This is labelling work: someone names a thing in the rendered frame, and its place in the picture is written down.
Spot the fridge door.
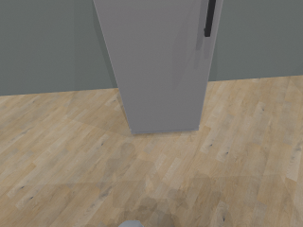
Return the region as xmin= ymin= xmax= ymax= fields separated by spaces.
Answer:
xmin=95 ymin=0 xmax=222 ymax=132

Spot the handle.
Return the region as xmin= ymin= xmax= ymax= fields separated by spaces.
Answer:
xmin=204 ymin=0 xmax=216 ymax=37

